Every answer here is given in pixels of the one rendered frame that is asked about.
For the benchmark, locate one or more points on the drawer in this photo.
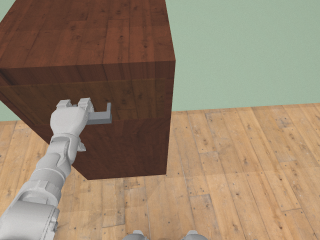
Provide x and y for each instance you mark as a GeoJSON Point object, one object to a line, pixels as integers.
{"type": "Point", "coordinates": [130, 98]}

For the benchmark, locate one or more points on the robot left shin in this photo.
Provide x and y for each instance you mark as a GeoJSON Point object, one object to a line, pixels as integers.
{"type": "Point", "coordinates": [137, 232]}

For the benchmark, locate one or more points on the handle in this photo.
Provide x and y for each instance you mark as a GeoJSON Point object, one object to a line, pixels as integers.
{"type": "Point", "coordinates": [104, 117]}

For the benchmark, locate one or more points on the robot shin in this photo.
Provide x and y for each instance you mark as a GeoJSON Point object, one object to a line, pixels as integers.
{"type": "Point", "coordinates": [137, 232]}
{"type": "Point", "coordinates": [192, 232]}

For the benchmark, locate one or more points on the robot left upper arm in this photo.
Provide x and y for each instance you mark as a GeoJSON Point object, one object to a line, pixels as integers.
{"type": "Point", "coordinates": [30, 221]}

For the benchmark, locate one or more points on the cabinet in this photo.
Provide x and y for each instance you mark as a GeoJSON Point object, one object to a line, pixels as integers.
{"type": "Point", "coordinates": [69, 41]}

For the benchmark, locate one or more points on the robot left forearm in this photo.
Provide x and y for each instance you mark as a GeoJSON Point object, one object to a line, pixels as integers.
{"type": "Point", "coordinates": [49, 176]}

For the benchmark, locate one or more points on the robot right shin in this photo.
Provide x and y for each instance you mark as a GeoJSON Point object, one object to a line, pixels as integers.
{"type": "Point", "coordinates": [192, 232]}

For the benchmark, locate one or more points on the left robot hand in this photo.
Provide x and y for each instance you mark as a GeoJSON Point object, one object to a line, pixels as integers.
{"type": "Point", "coordinates": [71, 120]}

